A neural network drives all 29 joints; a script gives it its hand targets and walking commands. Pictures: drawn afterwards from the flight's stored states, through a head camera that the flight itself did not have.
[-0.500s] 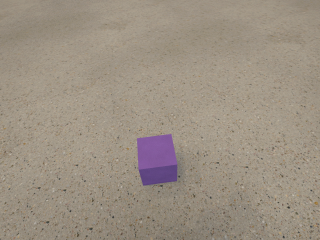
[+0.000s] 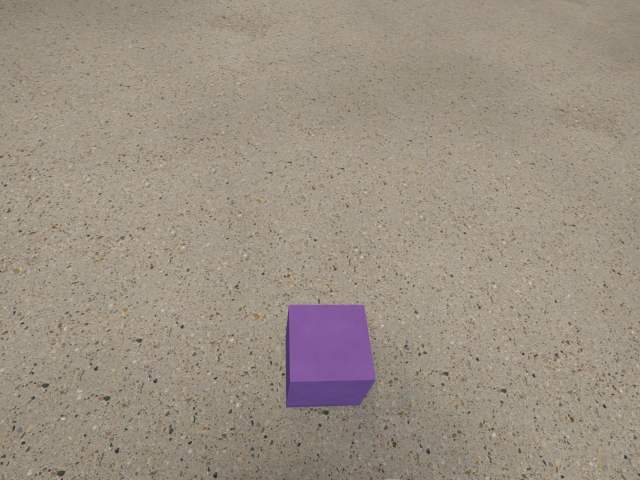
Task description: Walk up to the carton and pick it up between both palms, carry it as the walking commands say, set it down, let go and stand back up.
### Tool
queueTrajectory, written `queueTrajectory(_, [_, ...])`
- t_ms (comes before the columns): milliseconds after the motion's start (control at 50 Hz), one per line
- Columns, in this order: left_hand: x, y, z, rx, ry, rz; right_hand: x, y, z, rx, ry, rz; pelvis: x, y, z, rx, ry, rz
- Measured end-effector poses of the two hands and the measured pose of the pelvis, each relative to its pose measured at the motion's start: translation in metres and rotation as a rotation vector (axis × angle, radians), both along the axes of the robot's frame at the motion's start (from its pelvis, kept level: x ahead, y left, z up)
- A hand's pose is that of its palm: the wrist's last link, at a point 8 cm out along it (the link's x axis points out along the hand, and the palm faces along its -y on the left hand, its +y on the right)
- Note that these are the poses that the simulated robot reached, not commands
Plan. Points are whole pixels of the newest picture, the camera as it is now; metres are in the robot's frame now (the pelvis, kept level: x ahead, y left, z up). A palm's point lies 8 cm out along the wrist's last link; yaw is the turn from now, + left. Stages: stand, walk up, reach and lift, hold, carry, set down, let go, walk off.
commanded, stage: walk up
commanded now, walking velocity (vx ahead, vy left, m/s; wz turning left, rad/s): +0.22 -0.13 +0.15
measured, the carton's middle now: (325, 356) +0.56 -0.08 -0.66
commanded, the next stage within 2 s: none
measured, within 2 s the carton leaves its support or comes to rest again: neither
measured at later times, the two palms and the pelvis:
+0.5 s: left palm out of the picture +0.08 +0.19 -0.15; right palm out of the picture +0.01 -0.24 -0.12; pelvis +0.08 -0.03 +0.01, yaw +1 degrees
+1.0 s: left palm out of the picture +0.11 +0.19 -0.14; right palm out of the picture +0.12 -0.29 -0.15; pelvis +0.11 -0.04 -0.01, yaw +2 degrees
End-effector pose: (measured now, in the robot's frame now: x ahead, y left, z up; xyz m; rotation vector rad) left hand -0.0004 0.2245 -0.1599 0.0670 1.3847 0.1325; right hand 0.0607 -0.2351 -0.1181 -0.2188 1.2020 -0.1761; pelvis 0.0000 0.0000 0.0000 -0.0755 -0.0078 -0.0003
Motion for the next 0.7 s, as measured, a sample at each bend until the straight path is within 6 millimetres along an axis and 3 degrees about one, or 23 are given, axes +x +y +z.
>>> queueTrajectory(60, [0.038,0.012,0.001,0.005,-0.069,-0.012,-0.021,-0.001,0.010,-0.026,0.052,-0.047,0.013,0.003,0.005,-0.013,-0.010,0.025])
queueTrajectory(120, [0.055,0.017,0.001,-0.003,-0.091,-0.008,-0.038,-0.002,0.016,-0.046,0.099,-0.084,0.024,0.005,0.009,-0.018,-0.015,0.028])
queueTrajectory(320, [0.041,0.002,-0.001,-0.028,0.045,0.010,-0.063,0.008,0.014,-0.014,0.212,-0.141,0.054,-0.003,0.013,-0.016,-0.006,0.028])
queueTrajectory(440, [0.052,-0.021,0.007,-0.012,0.082,-0.005,-0.060,0.004,0.006,0.037,0.256,-0.157,0.072,-0.021,0.013,0.002,0.011,0.023])
queueTrajectory(520, [0.087,-0.044,0.011,0.009,0.023,-0.034,-0.053,-0.008,-0.004,0.070,0.286,-0.159,0.083,-0.040,0.009,0.041,0.012,0.009])
queueTrajectory(600, [0.126,-0.065,0.011,0.073,-0.068,-0.049,-0.036,-0.025,-0.029,0.126,0.294,-0.153,0.095,-0.062,-0.004,0.096,-0.004,0.000])
queueTrajectory(700, [0.146,-0.081,0.028,0.112,-0.106,-0.042,-0.006,-0.042,-0.040,0.154,0.281,-0.128,0.108,-0.075,0.000,0.093,-0.019,0.001])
